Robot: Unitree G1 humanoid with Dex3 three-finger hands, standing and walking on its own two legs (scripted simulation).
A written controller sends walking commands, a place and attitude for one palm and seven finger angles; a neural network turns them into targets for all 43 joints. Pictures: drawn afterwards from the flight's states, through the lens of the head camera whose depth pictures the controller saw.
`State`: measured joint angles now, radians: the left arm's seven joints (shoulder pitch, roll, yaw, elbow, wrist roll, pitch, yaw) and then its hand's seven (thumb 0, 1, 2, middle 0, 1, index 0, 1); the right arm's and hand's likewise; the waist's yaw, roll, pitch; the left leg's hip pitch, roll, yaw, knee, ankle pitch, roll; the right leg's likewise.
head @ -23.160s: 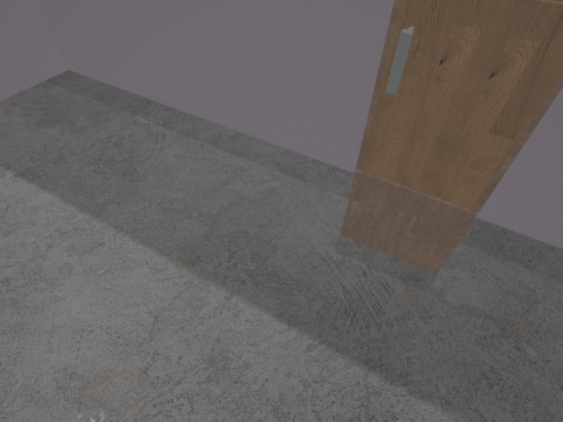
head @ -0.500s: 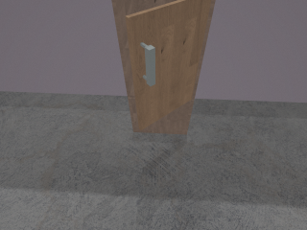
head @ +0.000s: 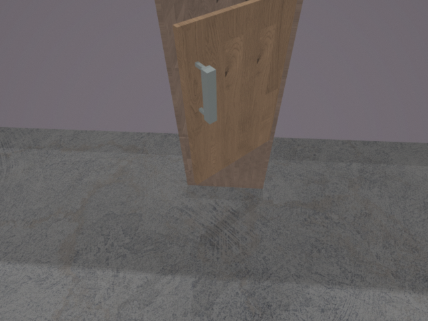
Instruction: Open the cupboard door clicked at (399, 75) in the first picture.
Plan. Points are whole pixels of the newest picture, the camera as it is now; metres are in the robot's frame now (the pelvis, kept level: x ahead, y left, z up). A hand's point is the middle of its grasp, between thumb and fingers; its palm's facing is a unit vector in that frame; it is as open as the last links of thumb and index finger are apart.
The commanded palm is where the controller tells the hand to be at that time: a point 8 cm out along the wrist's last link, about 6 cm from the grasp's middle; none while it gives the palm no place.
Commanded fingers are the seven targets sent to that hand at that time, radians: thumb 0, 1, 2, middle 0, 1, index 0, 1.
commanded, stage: walk to a spot facing it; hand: left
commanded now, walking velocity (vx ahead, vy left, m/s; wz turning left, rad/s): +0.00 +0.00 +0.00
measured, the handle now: (204, 93) +0.65 +0.06 +0.06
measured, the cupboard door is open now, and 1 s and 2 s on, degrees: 42 42 42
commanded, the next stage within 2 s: none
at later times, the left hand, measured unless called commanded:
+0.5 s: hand out of the picture +0.08 +0.18 -0.18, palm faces -0.14 -0.96 -0.26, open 7.3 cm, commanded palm none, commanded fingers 0.00 0.90 0.90 -0.20 -0.30 -0.20 -0.30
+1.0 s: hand out of the picture +0.11 +0.16 -0.17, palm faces -0.34 -0.90 -0.27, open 7.3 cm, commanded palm none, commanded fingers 0.00 0.90 0.90 -0.20 -0.30 -0.20 -0.30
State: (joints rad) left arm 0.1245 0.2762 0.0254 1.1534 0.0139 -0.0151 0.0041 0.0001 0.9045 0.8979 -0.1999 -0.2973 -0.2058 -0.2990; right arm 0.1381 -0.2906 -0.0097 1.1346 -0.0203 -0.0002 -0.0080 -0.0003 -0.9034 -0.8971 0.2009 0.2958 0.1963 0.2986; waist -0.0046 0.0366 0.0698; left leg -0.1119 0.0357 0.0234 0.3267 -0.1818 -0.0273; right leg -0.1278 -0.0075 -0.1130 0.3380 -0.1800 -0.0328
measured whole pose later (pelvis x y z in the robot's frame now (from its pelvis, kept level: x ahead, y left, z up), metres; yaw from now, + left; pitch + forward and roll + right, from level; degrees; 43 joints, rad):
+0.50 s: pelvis -0.01 -0.01 -0.02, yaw -10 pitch -1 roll +2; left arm 0.17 0.20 0.07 1.01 0.03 0.07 -0.02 0.00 0.91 0.90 -0.20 -0.30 -0.21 -0.30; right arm 0.22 -0.21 -0.05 1.01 -0.03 0.03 -0.04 0.00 -0.90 -0.90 0.20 0.30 0.20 0.30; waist 0.00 0.01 0.12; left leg -0.19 0.09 0.19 0.54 -0.32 -0.04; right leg -0.35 0.01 -0.01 0.76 -0.42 -0.02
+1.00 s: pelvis -0.01 -0.02 -0.01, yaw -26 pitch +2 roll +2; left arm 0.23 0.21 0.09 0.95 0.03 0.04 0.01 0.00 0.90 0.90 -0.20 -0.30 -0.21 -0.30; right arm 0.04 -0.21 -0.06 0.89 0.00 0.04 -0.03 0.00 -0.90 -0.90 0.20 0.30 0.19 0.30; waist 0.05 -0.03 0.10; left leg -0.36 -0.01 -0.03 0.75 -0.42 -0.05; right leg -0.30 0.13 0.20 0.46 -0.17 -0.07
